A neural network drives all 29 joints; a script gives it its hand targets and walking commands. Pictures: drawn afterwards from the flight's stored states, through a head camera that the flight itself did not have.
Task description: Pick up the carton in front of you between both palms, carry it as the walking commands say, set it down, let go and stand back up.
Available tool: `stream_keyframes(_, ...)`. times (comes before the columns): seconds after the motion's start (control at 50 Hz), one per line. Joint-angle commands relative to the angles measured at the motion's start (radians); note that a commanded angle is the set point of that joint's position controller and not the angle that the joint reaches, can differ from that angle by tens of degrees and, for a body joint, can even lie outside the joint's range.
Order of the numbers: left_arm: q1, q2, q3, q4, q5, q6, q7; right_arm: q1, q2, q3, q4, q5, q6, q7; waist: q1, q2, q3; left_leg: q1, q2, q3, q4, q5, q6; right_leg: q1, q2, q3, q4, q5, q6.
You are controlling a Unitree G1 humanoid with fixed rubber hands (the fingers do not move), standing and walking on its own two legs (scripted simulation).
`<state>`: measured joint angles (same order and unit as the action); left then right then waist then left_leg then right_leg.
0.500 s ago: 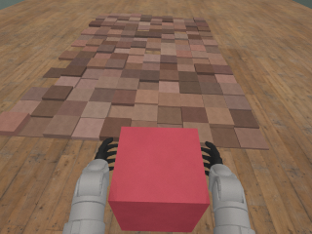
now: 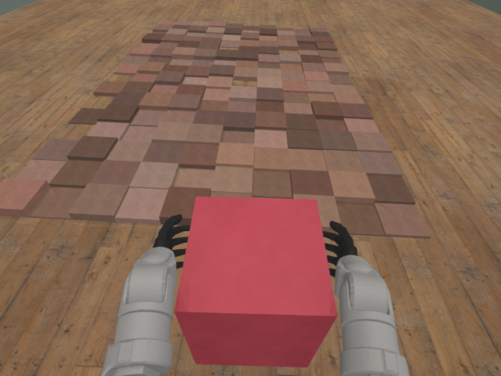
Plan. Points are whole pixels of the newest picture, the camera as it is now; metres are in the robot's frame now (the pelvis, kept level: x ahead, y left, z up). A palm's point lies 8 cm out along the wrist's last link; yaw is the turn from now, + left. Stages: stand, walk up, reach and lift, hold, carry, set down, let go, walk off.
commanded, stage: hold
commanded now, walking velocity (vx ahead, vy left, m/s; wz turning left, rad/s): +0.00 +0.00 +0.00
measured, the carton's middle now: (253, 285) +0.29 +0.00 -0.02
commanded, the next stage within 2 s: carry in 0.52 s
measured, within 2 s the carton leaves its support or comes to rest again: neither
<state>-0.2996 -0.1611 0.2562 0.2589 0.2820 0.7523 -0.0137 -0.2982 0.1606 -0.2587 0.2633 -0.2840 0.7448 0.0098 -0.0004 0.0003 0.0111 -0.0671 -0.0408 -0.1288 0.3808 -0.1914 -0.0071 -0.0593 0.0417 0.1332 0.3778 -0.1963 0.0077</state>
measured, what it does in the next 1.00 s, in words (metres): shifts its weight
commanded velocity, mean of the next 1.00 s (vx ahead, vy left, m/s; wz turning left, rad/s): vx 0.26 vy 0.00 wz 0.00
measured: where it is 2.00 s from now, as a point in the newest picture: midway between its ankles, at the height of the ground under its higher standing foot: (250, 279)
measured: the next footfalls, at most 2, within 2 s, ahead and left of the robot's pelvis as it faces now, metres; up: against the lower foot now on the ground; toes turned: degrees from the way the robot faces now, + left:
right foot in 1.16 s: +0.33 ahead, -0.10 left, +0.00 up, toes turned -8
left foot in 1.60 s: +0.69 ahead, +0.09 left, +0.00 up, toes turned +10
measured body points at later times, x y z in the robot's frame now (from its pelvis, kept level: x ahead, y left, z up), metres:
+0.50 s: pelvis +0.01 +0.00 +0.00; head -0.04 +0.00 +0.45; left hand +0.31 +0.15 +0.04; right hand +0.31 -0.15 +0.04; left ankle +0.02 +0.13 -0.74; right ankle +0.02 -0.13 -0.74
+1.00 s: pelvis +0.14 +0.00 -0.02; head +0.13 +0.00 +0.43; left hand +0.41 +0.15 +0.05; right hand +0.42 -0.16 +0.05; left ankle +0.04 +0.11 -0.74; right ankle +0.04 -0.11 -0.71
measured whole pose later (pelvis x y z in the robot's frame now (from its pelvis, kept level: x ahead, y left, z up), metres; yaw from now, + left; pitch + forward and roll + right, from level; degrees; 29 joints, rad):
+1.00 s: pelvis +0.14 +0.00 -0.02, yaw -2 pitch +6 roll +1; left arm -0.09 -0.13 0.11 -0.31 0.10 1.15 0.09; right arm -0.14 0.14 -0.09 -0.24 -0.10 1.13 -0.09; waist 0.00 -0.02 -0.17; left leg -0.22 0.02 0.12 0.56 -0.45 0.01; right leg -0.38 -0.06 -0.05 0.90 -0.47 0.02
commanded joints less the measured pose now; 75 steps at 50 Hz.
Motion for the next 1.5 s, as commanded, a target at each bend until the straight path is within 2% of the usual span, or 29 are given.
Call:
stream_keyframes(0.0, -0.505, -0.917, -0.557, -0.013, -0.256, -0.026, -0.226, -0.517, 0.911, 0.559, -0.018, 0.262, -0.023, 0.238, 0.0, 0.002, -0.215, 0.05, -0.045, 0.061, -0.062, 0.099, -0.01, 0.019, 0.046, -0.063, -0.067, 0.09, 0.001)
stream_keyframes(0.48, -0.43, -0.9, -0.577, -0.073, -0.27, -0.019, -0.22, -0.438, 0.898, 0.577, -0.076, 0.275, -0.015, 0.228, 0.001, -0.001, -0.218, 0.071, -0.051, 0.055, -0.064, 0.185, -0.012, 0.047, 0.048, -0.056, -0.07, 0.179, 0.006)
stream_keyframes(0.5, -0.452, -0.901, -0.585, -0.073, -0.274, -0.018, -0.222, -0.461, 0.897, 0.584, -0.078, 0.278, -0.012, 0.229, 0.005, 0.0, -0.207, -0.058, 0.118, 0.034, 0.008, 0.019, 0.008, -0.077, -0.119, -0.03, 0.005, 0.013, -0.011)
stream_keyframes(0.54, -0.458, -0.904, -0.614, -0.108, -0.295, -0.015, -0.219, -0.465, 0.901, 0.614, -0.116, 0.301, -0.009, 0.226, 0.004, -0.005, -0.196, -0.147, 0.101, -0.001, -0.036, -0.41, 0.024, -0.169, -0.104, 0.014, -0.035, -0.414, -0.03)
stream_keyframes(0.56, -0.472, -0.912, -0.636, -0.133, -0.31, -0.011, -0.217, -0.479, 0.907, 0.635, -0.143, 0.315, -0.004, 0.223, 0.001, -0.003, -0.183, -0.182, 0.099, -0.005, -0.032, -0.508, 0.031, -0.205, -0.102, 0.015, -0.031, -0.514, -0.035)
stream_keyframes(0.64, -0.454, -0.893, -0.741, -0.269, -0.381, 0.046, -0.19, -0.455, 0.883, 0.735, -0.265, 0.378, 0.052, 0.199, 0.001, 0.015, -0.285, -0.157, 0.132, 0.012, 0.023, -0.346, 0.047, -0.205, -0.104, -0.047, 0.064, -0.315, -0.043)
stream_keyframes(0.72, -0.457, -0.827, -0.813, -0.377, -0.44, 0.163, -0.166, -0.442, 0.817, 0.804, -0.377, 0.438, 0.168, 0.171, -0.005, 0.055, -0.253, -0.187, 0.183, -0.045, 0.007, -0.457, 0.067, -0.299, -0.121, -0.059, 0.115, -0.38, -0.048)
stream_keyframes(0.78, -0.422, -0.799, -0.842, -0.432, -0.497, 0.258, -0.154, -0.411, 0.787, 0.842, -0.433, 0.486, 0.261, 0.149, -0.001, 0.027, -0.243, -0.245, 0.173, 0.007, 0.107, -0.28, 0.069, -0.251, -0.15, -0.056, 0.118, -0.269, -0.058)
stream_keyframes(0.82, -0.36, -0.79, -0.845, -0.463, -0.521, 0.305, -0.146, -0.389, 0.803, 0.865, -0.49, 0.525, 0.316, 0.143, 0.009, -0.154, -0.279, -0.382, 0.097, 0.174, 0.345, -0.118, 0.022, -0.074, -0.225, 0.061, 0.096, -0.029, -0.105)
stream_keyframes(0.86, -0.308, -0.804, -0.841, -0.503, -0.521, 0.343, -0.132, -0.386, 0.823, 0.879, -0.546, 0.565, 0.359, 0.151, 0.018, -0.253, -0.252, -0.599, 0.045, 0.27, 0.326, -0.278, -0.017, 0.116, -0.31, 0.181, 0.075, 0.288, -0.177)
stream_keyframes(0.88, -0.31, -0.817, -0.847, -0.543, -0.522, 0.359, -0.126, -0.387, 0.838, 0.883, -0.565, 0.586, 0.374, 0.158, 0.016, -0.215, -0.243, -0.566, 0.039, 0.273, 0.235, -0.279, -0.016, 0.116, -0.318, 0.165, 0.113, 0.412, -0.177)
stream_keyframes(0.9, -0.31, -0.844, -0.853, -0.572, -0.532, 0.374, -0.122, -0.37, 0.85, 0.881, -0.578, 0.602, 0.386, 0.162, 0.003, -0.146, -0.286, -0.338, 0.04, 0.255, 0.101, -0.215, -0.003, -0.01, -0.284, 0.065, 0.197, 0.458, -0.138)
stream_keyframes(0.92, -0.315, -0.841, -0.862, -0.62, -0.545, 0.386, -0.125, -0.338, 0.857, 0.881, -0.581, 0.6, 0.392, 0.161, -0.015, -0.001, -0.348, -0.027, 0.085, 0.16, 0.001, -0.098, 0.027, -0.211, -0.189, -0.134, 0.401, 0.517, -0.057)
stream_keyframes(0.94, -0.363, -0.842, -0.885, -0.693, -0.571, 0.4, -0.133, -0.292, 0.858, 0.868, -0.578, 0.574, 0.389, 0.156, -0.027, 0.286, -0.377, 0.258, 0.258, -0.1, 0.028, 0.313, 0.107, -0.528, -0.107, -0.27, 0.647, 0.307, 0.017)
stream_keyframes(0.96, -0.363, -0.861, -0.9, -0.708, -0.582, 0.407, -0.142, -0.264, 0.863, 0.862, -0.604, 0.56, 0.396, 0.148, -0.021, 0.39, -0.33, 0.427, 0.379, -0.256, -0.019, 0.673, 0.189, -0.822, -0.035, -0.297, 0.692, -0.285, 0.033)
stream_keyframes(0.98, -0.374, -0.865, -0.902, -0.721, -0.596, 0.411, -0.149, -0.289, 0.901, 0.871, -0.647, 0.57, 0.407, 0.142, -0.035, 0.216, -0.278, 0.489, 0.405, -0.253, 0.002, 0.741, 0.221, -0.918, -0.072, -0.249, 0.662, -0.407, 0.01)
stream_keyframes(1.0, -0.367, -0.87, -0.896, -0.725, -0.61, 0.415, -0.153, -0.318, 0.897, 0.875, -0.694, 0.575, 0.413, 0.137, -0.044, 0.107, -0.283, 0.501, 0.409, -0.22, 0.006, 0.697, 0.217, -0.93, -0.09, -0.238, 0.603, -0.467, -0.004)
stream_keyframes(1.02, -0.346, -0.868, -0.891, -0.719, -0.617, 0.42, -0.153, -0.34, 0.882, 0.876, -0.728, 0.58, 0.42, 0.132, -0.044, 0.069, -0.275, 0.48, 0.398, -0.163, 0.001, 0.628, 0.191, -0.899, -0.101, -0.235, 0.501, -0.459, -0.016)
stream_keyframes(1.04, -0.315, -0.86, -0.885, -0.71, -0.612, 0.424, -0.149, -0.334, 0.861, 0.877, -0.749, 0.584, 0.429, 0.129, -0.038, 0.084, -0.281, 0.432, 0.364, -0.084, -0.009, 0.596, 0.149, -0.814, -0.096, -0.253, 0.389, -0.321, -0.018)
stream_keyframes(1.08, -0.254, -0.838, -0.869, -0.701, -0.589, 0.433, -0.135, -0.309, 0.822, 0.88, -0.762, 0.594, 0.448, 0.132, -0.013, 0.167, -0.334, 0.203, 0.271, 0.144, 0.024, 0.651, 0.075, -0.419, -0.006, -0.342, 0.171, -0.086, -0.029)
stream_keyframes(1.12, -0.231, -0.82, -0.849, -0.697, -0.56, 0.441, -0.125, -0.266, 0.792, 0.88, -0.756, 0.61, 0.462, 0.142, 0.014, 0.123, -0.44, -0.042, 0.209, 0.314, 0.257, 0.613, 0.025, 0.071, 0.051, -0.441, 0.072, 0.065, -0.039)
stream_keyframes(1.14, -0.212, -0.813, -0.835, -0.69, -0.549, 0.446, -0.121, -0.288, 0.775, 0.878, -0.764, 0.615, 0.467, 0.15, 0.04, 0.026, -0.487, -0.221, 0.173, 0.328, 0.435, 0.324, 0.004, 0.271, -0.069, -0.286, 0.053, -0.061, -0.044)
stream_keyframes(1.16, -0.215, -0.803, -0.821, -0.673, -0.53, 0.452, -0.117, -0.331, 0.759, 0.876, -0.778, 0.619, 0.479, 0.16, 0.04, -0.204, -0.438, -0.421, 0.065, 0.316, 0.671, -0.049, -0.026, 0.27, -0.341, 0.237, -0.126, -0.203, -0.129)
stream_keyframes(1.18, -0.246, -0.806, -0.82, -0.667, -0.522, 0.456, -0.116, -0.364, 0.76, 0.884, -0.759, 0.623, 0.49, 0.167, 0.027, -0.23, -0.396, -0.573, 0.037, 0.185, 0.821, -0.285, 0.002, 0.28, -0.464, 0.472, -0.194, -0.076, -0.25)
stream_keyframes(1.2, -0.282, -0.817, -0.826, -0.683, -0.533, 0.465, -0.118, -0.36, 0.774, 0.879, -0.724, 0.617, 0.493, 0.17, 0.021, -0.12, -0.353, -0.637, 0.113, 0.136, 0.891, -0.28, 0.034, 0.257, -0.477, 0.389, -0.163, -0.033, -0.266)
stream_keyframes(1.24, -0.325, -0.855, -0.846, -0.684, -0.558, 0.471, -0.128, -0.347, 0.827, 0.864, -0.683, 0.612, 0.49, 0.17, 0.017, 0.005, -0.315, -0.642, 0.173, 0.132, 0.813, -0.16, 0.038, 0.176, -0.408, 0.195, -0.164, 0.106, -0.203)
stream_keyframes(1.3, -0.343, -0.884, -0.873, -0.695, -0.595, 0.467, -0.15, -0.309, 0.875, 0.856, -0.653, 0.575, 0.47, 0.155, 0.017, -0.066, -0.315, -0.582, 0.15, 0.188, 0.62, -0.084, 0.013, 0.162, -0.339, 0.003, -0.179, 0.268, -0.137)
stream_keyframes(1.4, -0.38, -0.823, -0.874, -0.735, -0.632, 0.472, -0.17, -0.331, 0.845, 0.857, -0.698, 0.537, 0.46, 0.114, 0.019, -0.133, -0.259, -0.617, 0.106, 0.28, 0.373, 0.025, 0.003, 0.196, -0.273, -0.154, -0.169, 0.411, -0.134)
stream_keyframes(1.48, -0.412, -0.741, -0.84, -0.779, -0.623, 0.501, -0.154, -0.412, 0.767, 0.855, -0.783, 0.556, 0.496, 0.097, 0.032, -0.163, -0.198, -0.52, 0.069, 0.353, 0.188, 0.133, 0.031, 0.145, -0.252, -0.223, -0.166, 0.494, -0.133)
